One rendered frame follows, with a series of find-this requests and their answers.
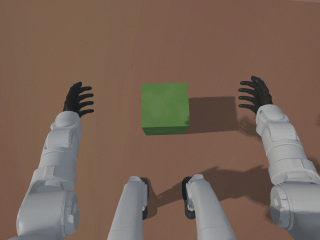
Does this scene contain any left robot upper arm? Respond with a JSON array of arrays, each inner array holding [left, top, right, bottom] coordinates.
[[7, 189, 80, 240]]

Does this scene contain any carton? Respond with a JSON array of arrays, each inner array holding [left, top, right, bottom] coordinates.
[[141, 82, 190, 136]]

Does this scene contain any right robot forearm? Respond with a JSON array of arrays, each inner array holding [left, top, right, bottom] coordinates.
[[255, 104, 320, 185]]

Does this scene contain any robot left hand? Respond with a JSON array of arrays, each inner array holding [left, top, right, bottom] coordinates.
[[63, 81, 94, 118]]

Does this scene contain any right robot upper arm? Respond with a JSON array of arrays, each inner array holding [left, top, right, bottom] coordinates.
[[270, 183, 320, 240]]

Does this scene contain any robot right hand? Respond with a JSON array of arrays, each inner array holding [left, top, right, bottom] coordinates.
[[238, 76, 273, 115]]

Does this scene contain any robot thigh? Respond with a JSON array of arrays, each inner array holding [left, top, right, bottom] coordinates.
[[107, 181, 148, 240], [186, 179, 237, 240]]

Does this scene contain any left robot forearm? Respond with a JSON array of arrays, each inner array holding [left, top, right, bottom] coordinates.
[[16, 111, 83, 236]]

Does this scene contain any robot right thigh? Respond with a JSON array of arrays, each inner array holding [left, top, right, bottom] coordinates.
[[186, 179, 237, 240]]

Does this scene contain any robot left thigh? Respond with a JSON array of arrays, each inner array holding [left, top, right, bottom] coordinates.
[[107, 181, 148, 240]]

